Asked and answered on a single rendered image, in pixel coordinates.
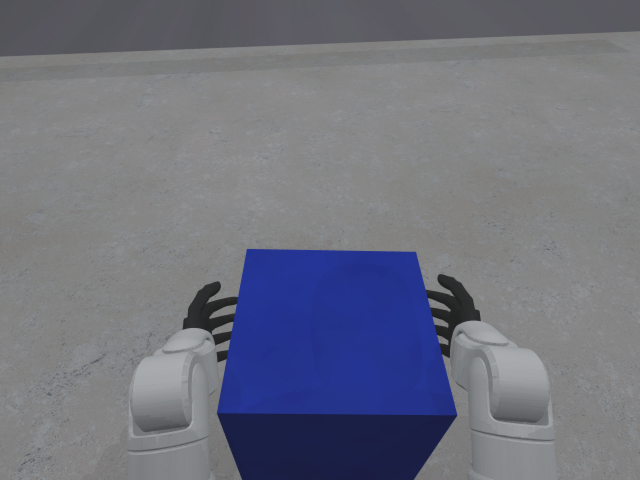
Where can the robot right forearm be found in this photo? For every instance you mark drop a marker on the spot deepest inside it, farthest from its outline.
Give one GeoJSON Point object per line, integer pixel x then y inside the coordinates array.
{"type": "Point", "coordinates": [510, 409]}

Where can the robot right hand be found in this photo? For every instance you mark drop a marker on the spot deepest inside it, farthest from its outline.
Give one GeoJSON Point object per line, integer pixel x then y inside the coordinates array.
{"type": "Point", "coordinates": [461, 306]}

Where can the carton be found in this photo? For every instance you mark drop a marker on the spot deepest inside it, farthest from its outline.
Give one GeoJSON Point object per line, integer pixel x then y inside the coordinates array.
{"type": "Point", "coordinates": [334, 369]}

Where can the robot left forearm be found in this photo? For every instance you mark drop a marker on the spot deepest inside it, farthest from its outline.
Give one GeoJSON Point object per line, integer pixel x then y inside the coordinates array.
{"type": "Point", "coordinates": [168, 409]}

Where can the robot left hand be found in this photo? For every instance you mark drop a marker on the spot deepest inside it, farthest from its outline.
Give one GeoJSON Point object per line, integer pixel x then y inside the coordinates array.
{"type": "Point", "coordinates": [199, 313]}

